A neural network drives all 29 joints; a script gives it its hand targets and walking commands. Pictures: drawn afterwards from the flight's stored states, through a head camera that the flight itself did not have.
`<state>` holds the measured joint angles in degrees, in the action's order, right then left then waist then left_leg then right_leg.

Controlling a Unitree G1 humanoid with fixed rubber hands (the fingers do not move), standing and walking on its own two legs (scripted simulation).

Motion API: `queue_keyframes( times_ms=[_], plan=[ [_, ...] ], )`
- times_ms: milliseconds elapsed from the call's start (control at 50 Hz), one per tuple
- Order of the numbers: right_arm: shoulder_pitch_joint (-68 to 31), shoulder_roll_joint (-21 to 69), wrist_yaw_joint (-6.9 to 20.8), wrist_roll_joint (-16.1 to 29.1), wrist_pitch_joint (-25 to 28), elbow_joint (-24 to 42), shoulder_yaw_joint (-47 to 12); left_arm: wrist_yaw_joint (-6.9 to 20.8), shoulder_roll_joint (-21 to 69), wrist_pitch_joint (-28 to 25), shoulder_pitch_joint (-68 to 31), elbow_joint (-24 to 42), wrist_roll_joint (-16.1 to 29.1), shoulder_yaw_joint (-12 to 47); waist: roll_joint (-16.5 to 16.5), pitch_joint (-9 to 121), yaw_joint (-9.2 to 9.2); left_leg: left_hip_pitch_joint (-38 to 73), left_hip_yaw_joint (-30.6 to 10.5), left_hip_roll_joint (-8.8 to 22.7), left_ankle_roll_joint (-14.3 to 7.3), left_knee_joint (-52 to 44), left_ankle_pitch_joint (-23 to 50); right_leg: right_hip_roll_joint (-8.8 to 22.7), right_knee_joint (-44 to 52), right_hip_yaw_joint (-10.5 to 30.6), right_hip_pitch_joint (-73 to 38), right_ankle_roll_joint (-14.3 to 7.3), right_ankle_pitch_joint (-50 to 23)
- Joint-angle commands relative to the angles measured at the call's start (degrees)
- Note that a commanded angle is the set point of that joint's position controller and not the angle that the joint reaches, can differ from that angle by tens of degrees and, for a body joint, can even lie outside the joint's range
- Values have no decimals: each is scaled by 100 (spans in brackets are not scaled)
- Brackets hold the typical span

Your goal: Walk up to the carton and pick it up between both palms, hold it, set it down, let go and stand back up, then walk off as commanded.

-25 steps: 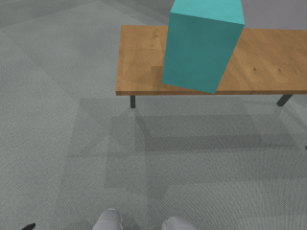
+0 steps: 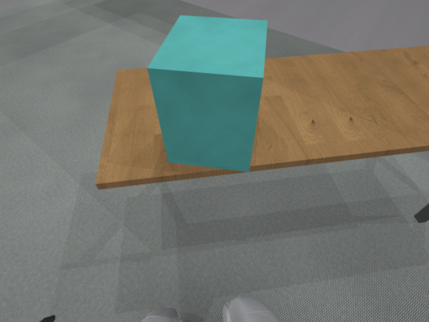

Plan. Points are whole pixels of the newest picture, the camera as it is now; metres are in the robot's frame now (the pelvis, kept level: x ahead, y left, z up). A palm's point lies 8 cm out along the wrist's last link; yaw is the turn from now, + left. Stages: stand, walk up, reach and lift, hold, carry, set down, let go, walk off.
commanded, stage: walk up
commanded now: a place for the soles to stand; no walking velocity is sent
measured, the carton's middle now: (215, 95) +0.62 +0.01 +0.07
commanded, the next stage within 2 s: none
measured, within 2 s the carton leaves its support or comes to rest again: neither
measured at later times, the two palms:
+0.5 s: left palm (130, 281) +0.21 +0.19 -0.12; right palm (428, 281) +0.22 -0.45 -0.12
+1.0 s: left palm (177, 213) +0.35 +0.10 -0.07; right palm (423, 241) +0.32 -0.52 -0.16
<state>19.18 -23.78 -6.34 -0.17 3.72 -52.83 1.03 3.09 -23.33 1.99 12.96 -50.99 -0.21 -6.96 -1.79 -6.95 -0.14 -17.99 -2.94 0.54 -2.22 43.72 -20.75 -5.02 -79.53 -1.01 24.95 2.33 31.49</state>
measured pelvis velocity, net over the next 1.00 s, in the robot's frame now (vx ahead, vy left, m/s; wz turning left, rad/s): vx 0.26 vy -0.22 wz -0.01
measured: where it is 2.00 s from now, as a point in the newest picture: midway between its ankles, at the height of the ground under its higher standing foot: (233, 319)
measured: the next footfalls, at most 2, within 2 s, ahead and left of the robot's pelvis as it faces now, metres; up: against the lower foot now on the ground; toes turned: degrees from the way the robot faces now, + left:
right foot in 0.12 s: +0.11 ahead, -0.17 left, +0.00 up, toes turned -2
left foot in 0.48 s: +0.30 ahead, +0.00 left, +0.00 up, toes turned -6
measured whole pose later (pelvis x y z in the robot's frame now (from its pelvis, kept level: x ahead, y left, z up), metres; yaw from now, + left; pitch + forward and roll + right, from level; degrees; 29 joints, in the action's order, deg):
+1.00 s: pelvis +0.26 -0.22 -0.01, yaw -1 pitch -2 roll +4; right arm 11.4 -23.0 -2.9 -0.2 -1.6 -52.9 2.5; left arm -3.7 -18.5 -1.5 9.7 -50.8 -0.2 -4.6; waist 4.0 -8.0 -0.3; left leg -32.9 -5.8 -6.0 -0.6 73.4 -28.2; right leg 1.7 -55.9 -1.1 24.5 -0.6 29.1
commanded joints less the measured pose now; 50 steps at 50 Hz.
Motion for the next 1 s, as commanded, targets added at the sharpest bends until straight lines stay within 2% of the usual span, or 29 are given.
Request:
queue_keyframes(
  times_ms=[0,20,40,60,80,100,120,160,200,280,380,400,440,460,480,500,520,540,580,640,680,700,720,740,760,820,900,960,980],
  plan=[
    [-1151,-1966,-23,-144,402,361,479,271,-1324,-158,261,475,4,-381,887,-485,-664,-2189,-2059,1434,-1191,-2547,-1813,1010,848,1350,-133,-322,175],
    [-1306,-2003,34,-209,395,329,515,305,-1217,-188,336,443,34,-364,1445,-325,-733,-2230,-1465,1133,-1003,-2159,-1581,1124,1900,1274,-548,-377,442],
    [-1491,-2016,63,-278,358,351,529,280,-1191,-225,1021,381,3,-416,1228,426,-1094,-2208,-1201,970,-788,-1193,-1123,1310,3004,1365,-1548,-441,518],
    [-1832,-1807,61,-284,271,485,498,195,-1347,-293,2356,-144,14,-591,274,949,-1810,-3131,-594,412,-379,502,-1048,1095,4009,1039,-3503,-357,-186],
    [-1806,-869,30,-240,203,364,219,40,-1411,-360,2771,-433,-54,-579,-1384,520,-1965,-3474,-563,-481,-171,2676,-1377,981,4809,970,-3065,217,-544],
    [-1279,-450,15,-172,172,435,78,-41,-1601,-383,2510,-291,-208,-557,-2480,473,-1639,-4069,-805,-998,-75,3803,-1946,1281,4988,1691,-2592,377,30],
    [-889,-670,56,-160,148,556,240,-113,-1823,-380,1825,49,-227,-545,-2374,303,-1135,-3991,-834,-818,24,4207,-1702,2055,6006,3177,-1888,130,1428],
    [-248,-1670,190,-74,152,254,553,-195,-2321,-406,360,574,-84,-667,-1612,551,-514,-3404,-868,-364,113,4521,-943,2830,7692,4795,-1405,-50,3334],
    [-299,-1767,181,56,143,15,544,-211,-1926,-469,-72,629,-134,-556,-1063,58,-356,-3288,-419,63,108,4010,-238,2453,6808,3559,-1486,-213,1272],
    [-212,-1356,220,88,90,54,418,-295,-1380,-521,422,510,-162,-417,-224,264,-208,-2565,-75,-172,120,2784,246,1816,5560,1454,-1985,315,-3794],
    [-981,-1165,219,92,91,313,246,-361,-1147,-446,780,514,-196,-408,-367,431,-625,-2744,761,-309,4,1009,-31,1381,4800,874,-3143,7,-5249],
    [-902,-1069,224,92,143,359,190,-355,-1119,-410,553,543,-225,-414,-557,435,-554,-2484,1164,-343,31,152,131,1260,4422,597,-3179,-70,-5356],
    [485,-1019,149,81,201,59,311,-329,-1198,-361,-66,833,-251,-383,-50,1309,246,-142,1640,-566,-65,-975,807,1168,2897,180,-2394,-335,-6052],
    [1715,-934,64,-2,244,-266,435,-322,-1061,-320,-415,911,-209,-319,480,1673,868,1308,1037,-348,-343,-1401,1476,1067,1145,99,-1523,-198,-6190],
    [2225,-1018,-9,-123,260,-297,509,-295,-775,-307,-331,971,-136,-207,674,2020,1054,2623,-600,16,-743,-935,1962,860,313,338,-132,-35,-4138],
    [1848,-1303,-62,-214,221,-72,549,-292,-401,-323,-111,1012,-8,-41,1631,2219,728,3319,-2878,1212,-1455,-670,2177,357,-231,388,1190,73,-535],
    [1730,-1747,-52,-35,178,12,591,-298,-989,-323,-435,984,-1,-143,1811,1913,850,3334,-5056,2080,-2406,-1455,2547,-232,-718,753,2268,221,804],
    [1120,-2058,-125,25,191,192,656,-345,-1199,-349,-812,924,-105,-126,1213,1102,745,2184,-6298,2767,-2746,-1809,1779,324,-1001,1666,2577,137,1282],
    [348,-1783,-135,-16,208,303,555,-328,-1340,-310,-1264,834,-84,-185,220,-522,365,-47,-4992,2230,-2280,-1855,1236,723,-556,1714,1880,-53,805],
    [-248,-1346,-12,-5,264,367,342,-227,-803,-298,-306,621,19,-147,613,-290,-112,-809,-2486,1114,-1434,-991,3968,792,1153,1030,351,-327,204],
    [-599,-1469,-1,-5,224,537,363,-278,-793,-394,74,557,124,-144,1316,746,-234,-469,-2700,1053,-1166,26,4585,1107,2834,1591,-276,-420,-152],
    [-1136,-1374,42,85,126,626,270,-356,-721,-508,533,281,175,-158,1099,885,-746,-1129,-1732,392,-607,679,4305,1142,4664,1193,-1421,-368,-1710],
    [-1263,-930,98,140,49,671,181,-420,-1176,-564,1256,-86,89,-332,-30,1135,-1122,-1711,-1024,-386,-22,2066,2255,1477,5278,1400,-2422,-43,-3464],
    [-873,-609,84,142,-51,651,133,-493,-1626,-540,1160,-53,72,-388,-1467,1033,-768,-2502,-655,-933,65,2789,-1152,2196,5185,2136,-2671,258,-5362],
    [-462,-767,43,6,-197,637,233,-536,-1620,-519,760,73,66,-337,-595,1197,-432,-2420,-923,-751,-22,2940,-1542,2601,5125,2504,-2478,128,-5428],
    [-323,-1058,139,-51,-375,298,352,-728,-1581,-539,329,202,97,-324,-341,1087,-239,-2642,-847,-579,-12,3515,-1179,2880,4736,2464,-2727,142,-6536],
    [-261,-973,309,-77,-554,271,467,-950,-1315,-489,280,169,95,-282,-1162,767,-180,-2644,-945,-678,-4,3772,-651,2010,4892,1193,-2558,1265,-5883],
    [-308,-1050,374,-186,-639,331,544,-1017,-1124,-495,321,236,34,-294,-465,1206,-195,-2746,-809,-532,66,3513,-364,2057,4712,1356,-3048,944,-5403],
    [-504,-1007,370,-145,-649,318,487,-1023,-1197,-498,292,283,42,-322,-710,1009,-226,-2790,-721,-506,65,3393,-312,2037,4726,1130,-2881,846,-5402]
  ],
)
